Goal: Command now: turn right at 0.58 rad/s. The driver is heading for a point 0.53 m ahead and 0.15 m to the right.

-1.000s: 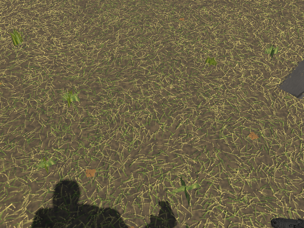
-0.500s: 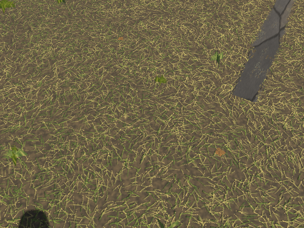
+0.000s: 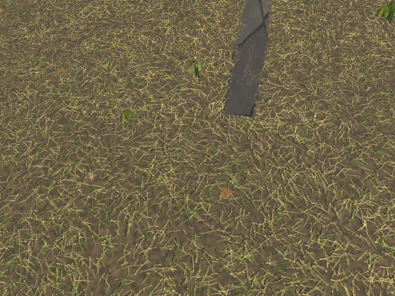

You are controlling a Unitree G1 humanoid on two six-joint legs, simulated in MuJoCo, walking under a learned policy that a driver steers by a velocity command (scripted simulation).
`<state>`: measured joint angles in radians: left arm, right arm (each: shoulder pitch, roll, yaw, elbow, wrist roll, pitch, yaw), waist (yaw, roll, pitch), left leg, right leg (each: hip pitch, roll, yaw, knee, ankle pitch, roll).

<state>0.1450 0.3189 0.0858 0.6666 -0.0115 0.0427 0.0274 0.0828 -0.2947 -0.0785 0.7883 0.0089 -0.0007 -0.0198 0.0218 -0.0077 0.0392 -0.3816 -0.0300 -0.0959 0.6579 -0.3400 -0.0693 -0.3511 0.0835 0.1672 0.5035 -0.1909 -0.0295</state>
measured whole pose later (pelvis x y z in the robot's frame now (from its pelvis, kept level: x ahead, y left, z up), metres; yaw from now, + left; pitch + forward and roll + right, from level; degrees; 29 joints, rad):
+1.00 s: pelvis +0.02 -0.02 +0.00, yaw -30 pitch +1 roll +0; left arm 0.18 0.28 0.03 0.65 0.00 0.02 0.01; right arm 0.21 -0.28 -0.05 0.76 -0.01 -0.03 0.00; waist -0.01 -0.03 -0.01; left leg -0.25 -0.01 -0.02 0.54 -0.31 0.01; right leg -0.35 0.09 0.13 0.73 -0.45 -0.02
